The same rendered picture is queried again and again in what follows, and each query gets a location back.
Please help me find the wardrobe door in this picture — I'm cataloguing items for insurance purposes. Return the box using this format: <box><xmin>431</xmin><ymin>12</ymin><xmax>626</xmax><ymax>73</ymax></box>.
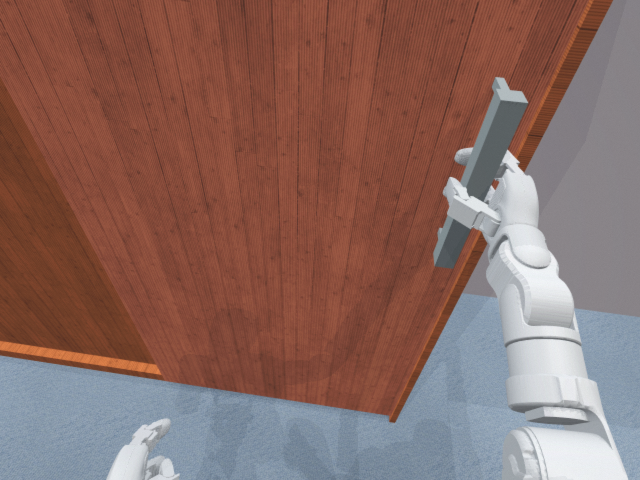
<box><xmin>0</xmin><ymin>0</ymin><xmax>589</xmax><ymax>416</ymax></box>
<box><xmin>0</xmin><ymin>77</ymin><xmax>156</xmax><ymax>364</ymax></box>

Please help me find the robot left hand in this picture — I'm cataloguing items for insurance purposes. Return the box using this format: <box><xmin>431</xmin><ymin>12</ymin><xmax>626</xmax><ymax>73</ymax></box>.
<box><xmin>106</xmin><ymin>418</ymin><xmax>180</xmax><ymax>480</ymax></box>

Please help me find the handle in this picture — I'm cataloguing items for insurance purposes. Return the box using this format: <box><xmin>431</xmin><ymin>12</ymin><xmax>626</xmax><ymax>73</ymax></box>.
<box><xmin>433</xmin><ymin>77</ymin><xmax>528</xmax><ymax>269</ymax></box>

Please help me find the right robot forearm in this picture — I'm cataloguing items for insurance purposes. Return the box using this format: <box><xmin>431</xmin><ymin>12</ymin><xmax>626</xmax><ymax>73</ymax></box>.
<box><xmin>486</xmin><ymin>224</ymin><xmax>628</xmax><ymax>480</ymax></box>

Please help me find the right robot upper arm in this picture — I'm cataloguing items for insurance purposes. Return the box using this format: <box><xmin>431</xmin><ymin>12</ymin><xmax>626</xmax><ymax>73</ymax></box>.
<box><xmin>502</xmin><ymin>426</ymin><xmax>625</xmax><ymax>480</ymax></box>

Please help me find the robot right hand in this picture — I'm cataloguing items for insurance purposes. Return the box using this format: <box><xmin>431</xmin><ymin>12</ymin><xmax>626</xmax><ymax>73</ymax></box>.
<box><xmin>443</xmin><ymin>148</ymin><xmax>539</xmax><ymax>245</ymax></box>

